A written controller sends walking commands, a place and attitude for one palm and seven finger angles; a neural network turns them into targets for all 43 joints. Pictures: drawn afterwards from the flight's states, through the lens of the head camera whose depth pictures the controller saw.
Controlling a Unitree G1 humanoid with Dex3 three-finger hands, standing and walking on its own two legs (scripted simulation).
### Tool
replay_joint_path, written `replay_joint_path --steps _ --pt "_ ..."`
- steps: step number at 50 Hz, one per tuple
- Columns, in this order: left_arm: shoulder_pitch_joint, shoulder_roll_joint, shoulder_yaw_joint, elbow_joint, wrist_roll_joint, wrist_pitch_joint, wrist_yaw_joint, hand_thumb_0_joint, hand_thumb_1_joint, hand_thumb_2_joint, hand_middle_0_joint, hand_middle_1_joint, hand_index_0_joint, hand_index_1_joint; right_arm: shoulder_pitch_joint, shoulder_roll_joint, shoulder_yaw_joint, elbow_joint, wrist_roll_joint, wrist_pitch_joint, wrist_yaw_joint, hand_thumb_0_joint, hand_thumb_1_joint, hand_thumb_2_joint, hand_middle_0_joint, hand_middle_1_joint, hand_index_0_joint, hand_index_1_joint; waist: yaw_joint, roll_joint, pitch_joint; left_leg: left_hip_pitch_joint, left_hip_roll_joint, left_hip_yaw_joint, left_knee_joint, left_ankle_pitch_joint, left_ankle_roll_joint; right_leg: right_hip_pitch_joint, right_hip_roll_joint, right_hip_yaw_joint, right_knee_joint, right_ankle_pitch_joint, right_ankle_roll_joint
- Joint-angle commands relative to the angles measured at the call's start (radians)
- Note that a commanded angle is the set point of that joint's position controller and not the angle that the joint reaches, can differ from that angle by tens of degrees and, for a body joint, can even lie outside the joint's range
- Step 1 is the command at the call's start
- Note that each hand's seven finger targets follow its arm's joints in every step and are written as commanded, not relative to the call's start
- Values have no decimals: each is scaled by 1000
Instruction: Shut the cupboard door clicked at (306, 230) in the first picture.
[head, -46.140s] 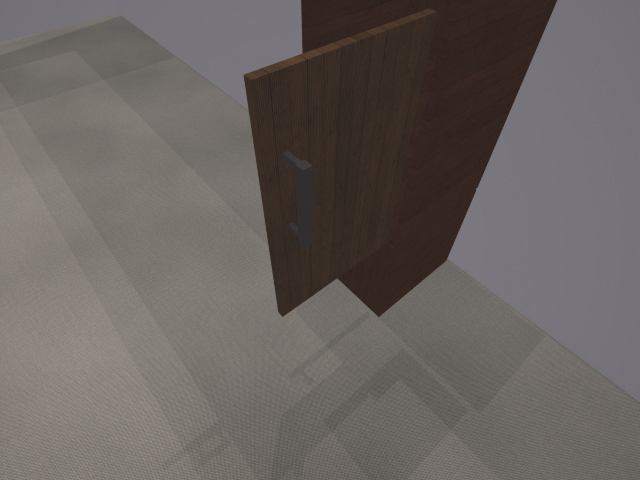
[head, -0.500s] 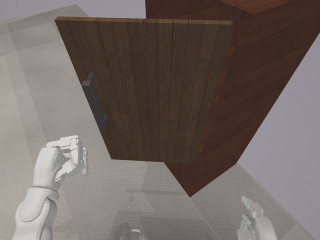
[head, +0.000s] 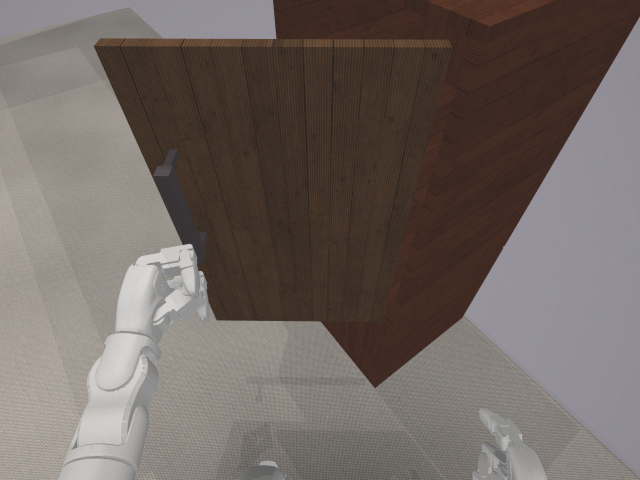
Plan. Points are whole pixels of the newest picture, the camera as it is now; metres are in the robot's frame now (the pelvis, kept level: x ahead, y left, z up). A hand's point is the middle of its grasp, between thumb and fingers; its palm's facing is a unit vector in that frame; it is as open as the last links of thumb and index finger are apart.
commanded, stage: bring the fist close to the handle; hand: left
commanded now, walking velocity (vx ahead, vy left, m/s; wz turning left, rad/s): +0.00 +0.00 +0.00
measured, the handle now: (186, 211) +0.45 +0.22 +0.08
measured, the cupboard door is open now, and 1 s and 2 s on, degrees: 53 51 35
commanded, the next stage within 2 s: push the door shut along its arc in 0.62 s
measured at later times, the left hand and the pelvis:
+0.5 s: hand (198, 257) +0.37 +0.18 +0.08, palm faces +0.03 -1.00 -0.02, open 3.1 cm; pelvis +0.00 +0.00 +0.00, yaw -1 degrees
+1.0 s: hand (200, 247) +0.39 +0.18 +0.07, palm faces -0.03 -1.00 -0.02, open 3.1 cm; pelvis +0.00 +0.00 +0.00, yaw +0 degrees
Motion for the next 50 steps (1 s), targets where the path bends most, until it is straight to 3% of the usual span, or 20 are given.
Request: replay_joint_path --steps 1,6,7,9,12,13,17,21,23,26,28,32,33,34,37,39,42,44,48,50 --pt "-400 187 124 -167 -4 -117 26 0 900 900 -1300 -1500 -1300 -1500 -48 -132 -60 -118 -3 -43 -11 0 -900 -900 200 300 200 300 -17 -4 -236 168 -24 -11 -146 112 18 23 40 -7 -135 192 -31" --pt "-411 151 74 -32 -2 -86 -24 0 900 900 -1300 -1500 -1300 -1500 -25 -141 -65 -113 4 -29 -5 0 -900 -900 200 300 200 300 -19 10 -254 167 -28 -3 -142 135 18 36 37 -3 -142 237 -31" --pt "-439 172 88 -2 -6 -74 -31 0 900 900 -1300 -1500 -1300 -1500 -19 -145 -66 -107 6 -25 -7 0 -900 -900 200 300 200 300 -22 4 -241 162 -26 -8 -144 130 17 28 37 -5 -146 232 -32" --pt "-449 176 96 58 -17 -50 -45 0 900 900 -1300 -1500 -1300 -1500 -14 -151 -66 -111 8 -15 -9 0 -900 -900 200 300 200 300 -27 -51 -217 136 -28 -5 -145 113 22 32 35 -1 -164 214 -26" --pt "-547 208 133 62 -32 -64 -46 0 900 900 -1300 -1500 -1300 -1500 -13 -154 -68 -111 6 -8 -13 0 -900 -900 200 300 200 300 -22 -55 -246 137 -32 -2 -136 128 23 47 32 12 -165 230 -25" --pt "-524 255 177 68 -31 -75 -40 0 900 900 -1300 -1500 -1300 -1500 -8 -159 -71 -108 3 -4 -15 0 -900 -900 200 300 200 300 -11 -73 -261 139 -29 -2 -133 141 24 62 35 12 -163 236 -26" --pt "-547 221 149 11 -18 -140 -31 0 900 900 -1300 -1500 -1300 -1500 -7 -146 -73 -110 0 -4 -4 0 -900 -900 200 300 200 300 -3 26 -332 193 -26 -2 -127 209 16 63 36 3 -121 311 -34" --pt "-515 235 157 69 -9 -143 -31 0 900 900 -1300 -1500 -1300 -1500 8 -152 -79 -100 1 7 1 0 -900 -900 200 300 200 300 -17 -19 -288 160 -25 3 -125 194 20 53 40 6 -129 310 -28" --pt "-486 251 168 81 -7 -130 -38 0 900 900 -1300 -1500 -1300 -1500 11 -159 -82 -104 2 13 1 0 -900 -900 200 300 200 300 -9 -12 -286 161 -26 4 -128 194 22 59 42 7 -133 306 -30" --pt "-506 193 122 50 -24 -115 -50 0 900 900 -1300 -1500 -1300 -1500 2 -150 -80 -115 7 15 1 0 -900 -900 200 300 200 300 -16 6 -291 180 -27 5 -133 201 20 58 41 2 -138 321 -28" --pt "-506 243 168 47 -28 -117 -45 0 900 900 -1300 -1500 -1300 -1500 9 -159 -83 -108 3 17 -5 0 -900 -900 200 300 200 300 -15 -40 -300 178 -24 0 -130 214 23 74 45 3 -138 333 -28" --pt "-545 192 127 38 -28 -135 -41 0 900 900 -1300 -1500 -1300 -1500 -3 -147 -77 -107 4 15 -4 0 -900 -900 200 300 200 300 -27 -23 -279 176 -25 -1 -130 190 21 49 44 1 -134 312 -26" --pt "-546 246 166 40 -19 -142 -34 0 900 900 -1300 -1500 -1300 -1500 2 -155 -81 -100 1 16 -7 0 -900 -900 200 300 200 300 -21 -16 -285 177 -23 -3 -126 187 21 47 45 3 -130 299 -28" --pt "-532 195 126 39 -17 -144 -37 0 900 900 -1300 -1500 -1300 -1500 -4 -147 -77 -107 2 15 -4 0 -900 -900 200 300 200 300 -25 -18 -281 182 -25 -3 -131 188 21 46 43 0 -131 303 -28" --pt "-518 216 141 66 -13 -139 -41 0 900 900 -1300 -1500 -1300 -1500 -4 -150 -77 -104 3 17 -2 0 -900 -900 200 300 200 300 -22 -16 -275 177 -24 -4 -129 186 19 42 44 0 -129 304 -28" --pt "-584 253 145 101 -1 -131 -53 0 900 900 -1300 -1500 -1300 -1500 1 -158 -73 -93 3 24 -7 0 -900 -900 200 300 200 300 -40 -13 -258 157 -23 -5 -126 162 22 25 41 5 -133 280 -26" --pt "-713 214 96 133 -3 -131 -71 0 900 900 -1300 -1500 -1300 -1500 -4 -155 -70 -86 6 22 -14 0 -900 -900 200 300 200 300 -63 7 -247 173 -22 -19 -123 123 18 -21 44 1 -136 234 -27" --pt "-787 265 127 171 -7 -134 -79 0 900 900 -1300 -1500 -1300 -1500 -2 -164 -67 -75 5 24 -21 0 -900 -900 200 300 200 300 -73 -7 -257 164 -21 -25 -117 96 21 -30 43 5 -140 197 -28" --pt "-847 297 146 253 -9 -143 -102 0 900 900 -1300 -1500 -1300 -1500 16 -170 -67 -62 3 22 -25 0 -900 -900 200 300 200 300 -64 27 -328 187 -21 -32 -97 124 16 -38 45 4 -118 213 -33" --pt "-903 269 120 281 -11 -147 -117 0 900 900 -1300 -1500 -1300 -1500 21 -165 -67 -56 4 22 -22 0 -900 -900 200 300 200 300 -78 29 -337 200 -21 -37 -92 140 14 -55 43 0 -112 232 -33"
